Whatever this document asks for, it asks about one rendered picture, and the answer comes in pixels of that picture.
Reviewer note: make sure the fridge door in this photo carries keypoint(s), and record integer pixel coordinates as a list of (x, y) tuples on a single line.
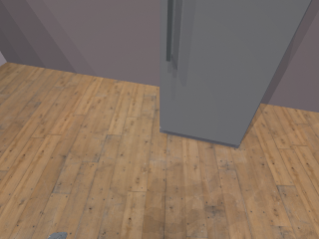
[(224, 54)]

